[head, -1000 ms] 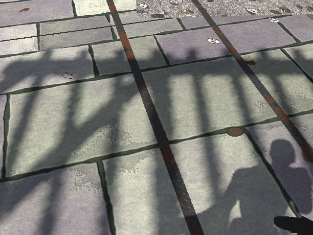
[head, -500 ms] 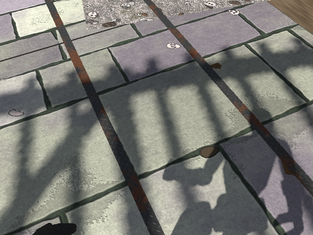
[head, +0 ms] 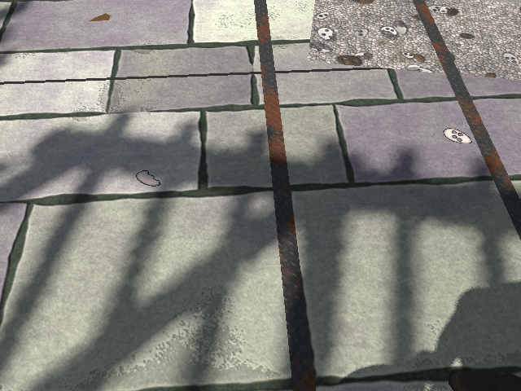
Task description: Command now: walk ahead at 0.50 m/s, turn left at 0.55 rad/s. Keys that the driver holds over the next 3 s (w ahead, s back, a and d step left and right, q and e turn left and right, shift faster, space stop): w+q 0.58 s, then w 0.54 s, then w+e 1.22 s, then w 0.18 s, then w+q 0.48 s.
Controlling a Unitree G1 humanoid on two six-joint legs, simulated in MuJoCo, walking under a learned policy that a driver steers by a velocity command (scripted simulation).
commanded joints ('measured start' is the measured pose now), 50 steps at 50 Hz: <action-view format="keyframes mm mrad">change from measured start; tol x32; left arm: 1 -81 138 12 -162 -22 -87 -25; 17 -379 99 2 -271 -6 -76 -42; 24 59 262 67 -179 9 -84 -41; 50 32 155 -2 -92 -29 -66 -38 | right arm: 1 322 -226 -69 -7 -6 -13 -17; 43 -79 -59 9 -151 -2 -29 -10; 50 355 -202 -44 -35 -18 -25 -31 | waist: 1 -163 100 -383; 21 -21 120 -101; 24 17 -353 -395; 43 40 -93 8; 50 -151 154 -358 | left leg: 1 902 353 -832 -342 -156 292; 8 309 181 -383 -420 253 196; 20 364 167 -493 -233 36 74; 25 -293 20 -257 660 -392 -95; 46 208 25 -6 -157 45 -18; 50 846 400 -716 -313 -162 189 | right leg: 1 -756 81 311 656 -82 -17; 21 -271 74 263 -341 409 -33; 24 389 -365 1013 -458 -9 -294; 36 -76 -161 280 -641 473 -233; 47 -73 -122 114 -172 894 -114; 49 -620 101 211 433 -124 -32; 50 -728 40 284 515 -101 -40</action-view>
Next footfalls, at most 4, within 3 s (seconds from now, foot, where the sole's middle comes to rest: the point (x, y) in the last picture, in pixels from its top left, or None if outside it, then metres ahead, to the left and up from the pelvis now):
0.44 right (322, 387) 0.45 -0.10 -0.75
0.94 left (182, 327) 0.59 0.26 -0.75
1.48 right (226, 209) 0.96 0.17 -0.75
1.96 left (156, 151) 1.19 0.42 -0.75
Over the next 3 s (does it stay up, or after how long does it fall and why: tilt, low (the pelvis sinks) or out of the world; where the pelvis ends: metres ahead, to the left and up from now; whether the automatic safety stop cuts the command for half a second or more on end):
stays up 1.60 0.20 0.01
